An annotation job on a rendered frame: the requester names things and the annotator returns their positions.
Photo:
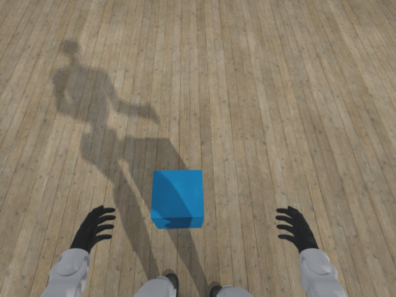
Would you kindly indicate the robot left forearm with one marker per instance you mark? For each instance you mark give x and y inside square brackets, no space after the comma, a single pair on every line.
[68,277]

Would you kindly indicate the left robot hand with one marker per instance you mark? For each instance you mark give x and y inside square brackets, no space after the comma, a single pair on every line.
[85,237]

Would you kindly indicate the right robot hand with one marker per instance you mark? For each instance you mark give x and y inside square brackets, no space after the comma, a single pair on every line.
[303,237]

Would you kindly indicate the carton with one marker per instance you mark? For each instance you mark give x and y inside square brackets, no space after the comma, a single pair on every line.
[177,199]

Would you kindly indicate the left robot thigh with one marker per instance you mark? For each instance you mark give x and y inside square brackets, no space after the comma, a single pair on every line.
[156,288]

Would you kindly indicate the robot right forearm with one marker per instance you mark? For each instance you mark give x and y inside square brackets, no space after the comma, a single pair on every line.
[318,275]

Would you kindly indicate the left robot shin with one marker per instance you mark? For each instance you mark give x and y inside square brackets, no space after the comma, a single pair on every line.
[164,278]

